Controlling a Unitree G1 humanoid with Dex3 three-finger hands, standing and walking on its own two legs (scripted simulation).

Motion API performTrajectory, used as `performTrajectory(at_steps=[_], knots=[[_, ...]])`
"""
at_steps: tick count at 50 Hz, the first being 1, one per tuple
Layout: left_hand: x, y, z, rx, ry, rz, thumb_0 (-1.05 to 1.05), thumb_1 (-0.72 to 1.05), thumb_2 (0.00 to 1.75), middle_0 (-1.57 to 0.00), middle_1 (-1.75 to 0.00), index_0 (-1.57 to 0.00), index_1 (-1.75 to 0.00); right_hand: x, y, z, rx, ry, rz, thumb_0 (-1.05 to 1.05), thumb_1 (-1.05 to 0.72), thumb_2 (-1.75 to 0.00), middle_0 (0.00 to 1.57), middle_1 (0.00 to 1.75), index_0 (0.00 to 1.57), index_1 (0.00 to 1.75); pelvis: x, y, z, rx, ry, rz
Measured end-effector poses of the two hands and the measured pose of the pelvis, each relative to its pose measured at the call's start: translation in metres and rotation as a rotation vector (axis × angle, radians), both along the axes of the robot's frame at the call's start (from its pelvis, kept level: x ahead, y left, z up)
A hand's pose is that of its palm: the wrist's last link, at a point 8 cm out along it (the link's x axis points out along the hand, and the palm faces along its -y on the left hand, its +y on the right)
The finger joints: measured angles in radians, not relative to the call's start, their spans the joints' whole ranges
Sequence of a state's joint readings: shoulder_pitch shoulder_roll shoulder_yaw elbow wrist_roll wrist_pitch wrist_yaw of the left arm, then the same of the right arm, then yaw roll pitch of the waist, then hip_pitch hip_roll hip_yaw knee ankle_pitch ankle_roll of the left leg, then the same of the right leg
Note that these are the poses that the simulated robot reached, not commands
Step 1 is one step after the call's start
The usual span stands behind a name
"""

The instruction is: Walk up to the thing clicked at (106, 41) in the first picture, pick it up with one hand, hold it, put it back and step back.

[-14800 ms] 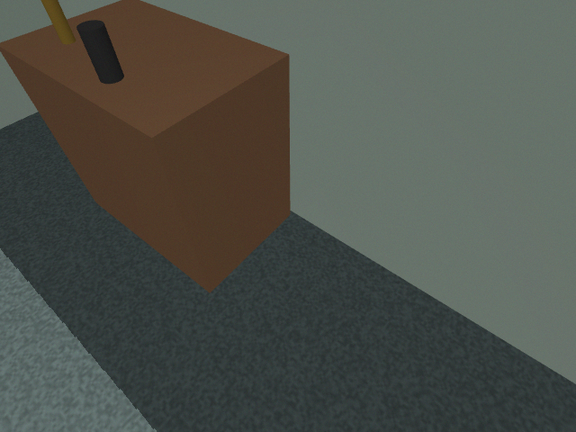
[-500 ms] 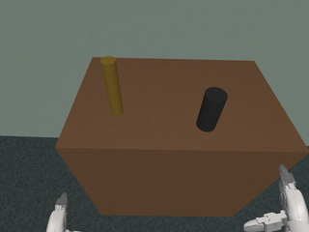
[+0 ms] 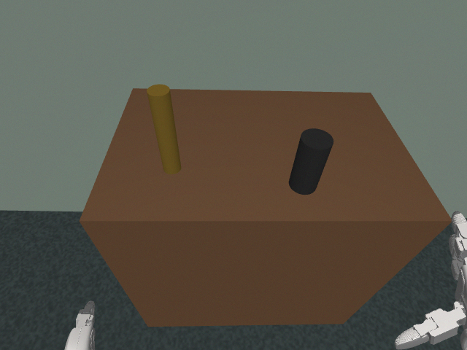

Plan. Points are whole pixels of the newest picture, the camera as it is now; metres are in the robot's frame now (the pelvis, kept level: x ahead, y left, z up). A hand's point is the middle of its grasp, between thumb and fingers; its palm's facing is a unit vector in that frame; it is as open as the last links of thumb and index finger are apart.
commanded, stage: rise first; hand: right
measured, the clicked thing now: (309, 163) +0.47 -0.18 +0.04
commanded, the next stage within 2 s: go down in 0.64 s
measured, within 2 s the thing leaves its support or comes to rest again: neither
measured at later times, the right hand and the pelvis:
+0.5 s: hand (444, 276) +0.18 -0.27 +0.11, palm faces +0.37 +0.83 -0.42, open 17.6 cm; pelvis -0.01 +0.00 +0.00, yaw +0 degrees
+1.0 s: hand (455, 264) +0.19 -0.28 +0.13, palm faces +0.41 +0.82 -0.40, open 17.5 cm; pelvis -0.01 +0.00 +0.00, yaw +0 degrees
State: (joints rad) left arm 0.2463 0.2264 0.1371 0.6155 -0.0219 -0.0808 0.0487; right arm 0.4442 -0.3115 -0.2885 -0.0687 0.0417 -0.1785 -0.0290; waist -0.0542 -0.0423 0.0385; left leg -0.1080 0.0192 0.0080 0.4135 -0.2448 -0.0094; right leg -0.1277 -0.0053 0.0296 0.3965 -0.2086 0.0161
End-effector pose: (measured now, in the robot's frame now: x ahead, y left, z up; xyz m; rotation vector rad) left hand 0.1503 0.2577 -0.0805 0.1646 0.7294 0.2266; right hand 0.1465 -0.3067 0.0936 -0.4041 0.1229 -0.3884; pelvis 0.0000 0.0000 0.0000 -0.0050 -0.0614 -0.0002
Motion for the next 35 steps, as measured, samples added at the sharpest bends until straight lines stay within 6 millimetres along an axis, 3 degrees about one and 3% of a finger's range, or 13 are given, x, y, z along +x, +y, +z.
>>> performTrajectory(at_steps=[21,35], knots=[[-0.014,-0.005,-0.002,-0.014,-0.012,0.004,-0.01,-0.55,0.05,-0.06,-0.05,-0.05,-0.06,-0.006,-0.001,0.036,-0.083,-0.151,0.052,-0.01,0.59,-0.03,0.05,0.06,0.06,0.06,-0.012,-0.003,0.000,0.002,-0.015,0.002],[-0.011,-0.004,0.001,-0.011,-0.031,0.005,-0.01,-0.54,0.06,-0.06,-0.05,-0.05,-0.06,-0.008,-0.003,0.053,-0.124,-0.213,0.063,-0.01,0.58,-0.04,0.05,0.06,0.06,0.06,-0.013,-0.004,0.000,0.003,-0.019,0.001]])
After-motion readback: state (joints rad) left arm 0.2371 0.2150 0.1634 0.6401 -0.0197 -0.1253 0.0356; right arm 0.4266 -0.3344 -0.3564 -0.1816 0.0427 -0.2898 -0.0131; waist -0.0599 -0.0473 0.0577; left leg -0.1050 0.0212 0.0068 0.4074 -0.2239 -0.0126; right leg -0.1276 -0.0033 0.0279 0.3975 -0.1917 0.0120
